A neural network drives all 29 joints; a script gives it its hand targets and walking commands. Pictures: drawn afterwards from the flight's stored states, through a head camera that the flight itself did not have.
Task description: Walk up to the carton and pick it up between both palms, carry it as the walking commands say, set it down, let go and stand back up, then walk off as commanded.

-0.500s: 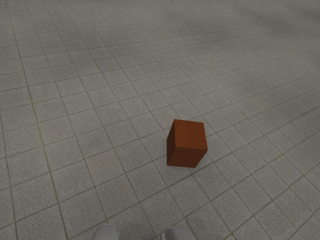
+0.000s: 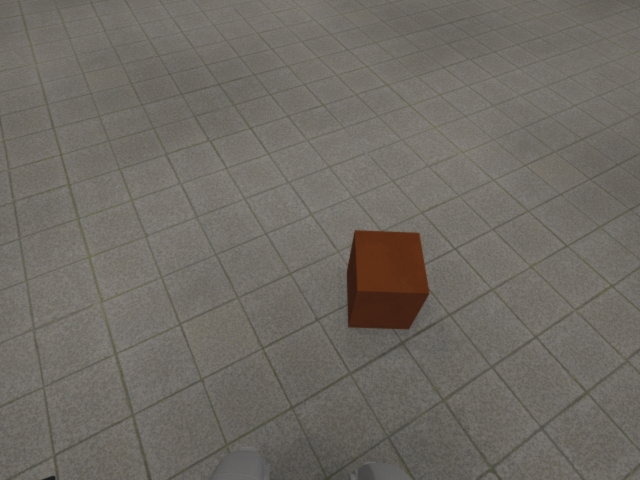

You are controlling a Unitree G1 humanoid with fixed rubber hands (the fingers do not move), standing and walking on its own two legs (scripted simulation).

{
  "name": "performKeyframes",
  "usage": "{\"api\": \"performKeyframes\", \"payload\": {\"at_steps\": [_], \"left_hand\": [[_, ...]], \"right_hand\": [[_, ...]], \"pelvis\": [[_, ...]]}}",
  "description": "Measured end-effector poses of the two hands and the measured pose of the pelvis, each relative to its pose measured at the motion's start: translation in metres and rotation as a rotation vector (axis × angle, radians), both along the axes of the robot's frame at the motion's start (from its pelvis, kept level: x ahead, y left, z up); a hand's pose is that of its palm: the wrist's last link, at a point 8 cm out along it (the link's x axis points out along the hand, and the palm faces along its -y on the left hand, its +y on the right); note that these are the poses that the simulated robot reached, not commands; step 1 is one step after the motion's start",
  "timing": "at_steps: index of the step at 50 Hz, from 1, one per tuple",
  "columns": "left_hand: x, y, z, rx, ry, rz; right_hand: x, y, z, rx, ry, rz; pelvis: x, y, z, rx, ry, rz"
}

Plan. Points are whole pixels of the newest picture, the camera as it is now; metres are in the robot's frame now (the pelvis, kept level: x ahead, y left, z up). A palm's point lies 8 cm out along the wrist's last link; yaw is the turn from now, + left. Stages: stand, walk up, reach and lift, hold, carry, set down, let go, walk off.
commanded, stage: walk up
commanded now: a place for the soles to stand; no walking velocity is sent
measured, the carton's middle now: (382, 281) +0.73 -0.17 -0.61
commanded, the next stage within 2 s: none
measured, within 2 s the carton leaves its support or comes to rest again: neither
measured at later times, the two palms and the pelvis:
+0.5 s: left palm (70, 455) +0.14 +0.31 -0.08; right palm (583, 451) +0.20 -0.33 -0.09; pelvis +0.06 -0.02 -0.01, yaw -1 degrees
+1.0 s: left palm (68, 478) +0.12 +0.31 -0.08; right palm (590, 464) +0.18 -0.33 -0.08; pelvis +0.03 -0.02 -0.01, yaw -1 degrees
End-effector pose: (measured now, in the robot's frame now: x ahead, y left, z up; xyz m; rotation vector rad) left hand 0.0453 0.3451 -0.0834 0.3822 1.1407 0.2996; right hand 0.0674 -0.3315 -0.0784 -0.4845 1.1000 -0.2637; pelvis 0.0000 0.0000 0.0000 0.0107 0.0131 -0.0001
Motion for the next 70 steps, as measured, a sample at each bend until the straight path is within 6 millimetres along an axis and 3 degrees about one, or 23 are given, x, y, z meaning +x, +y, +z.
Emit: {"api": "performKeyframes", "payload": {"at_steps": [4, 9, 16, 20, 27, 39, 58, 70], "left_hand": [[0.039, -0.021, 0.001, 0.017, -0.07, -0.044], [0.061, -0.046, 0.003, 0.029, -0.076, -0.065], [0.08, -0.041, 0.006, 0.069, -0.066, -0.08], [0.084, -0.033, 0.001, 0.058, -0.06, -0.069], [0.103, -0.037, -0.001, 0.036, -0.098, -0.084], [0.102, -0.038, -0.001, 0.022, -0.117, -0.09], [0.057, -0.043, -0.001, 0.013, -0.098, -0.065], [0.043, -0.048, 0.002, 0.013, -0.092, -0.06]], "right_hand": [[0.008, -0.018, -0.012, 0.026, 0.014, -0.003], [0.047, -0.024, -0.023, 0.074, -0.033, 0.013], [0.114, -0.012, -0.026, 0.112, -0.137, 0.041], [0.132, 0.0, -0.02, 0.106, -0.15, 0.067], [0.135, 0.0, -0.015, 0.095, -0.145, 0.077], [0.131, 0.004, -0.009, 0.102, -0.17, 0.086], [0.105, 0.0, -0.004, 0.12, -0.223, 0.104], [0.093, -0.005, -0.005, 0.131, -0.223, 0.106]], "pelvis": [[0.014, -0.02, -0.007, 0.02, 0.007, -0.013], [0.034, -0.034, -0.008, 0.012, -0.003, -0.023], [0.05, -0.031, -0.01, -0.007, 0.01, -0.033], [0.056, -0.022, -0.009, -0.014, 0.018, -0.023], [0.06, -0.022, -0.008, -0.015, 0.012, -0.025], [0.051, -0.02, -0.006, -0.015, -0.001, -0.024], [0.017, -0.027, -0.005, -0.001, -0.051, -0.021], [0.006, -0.033, -0.004, 0.008, -0.064, -0.021]]}}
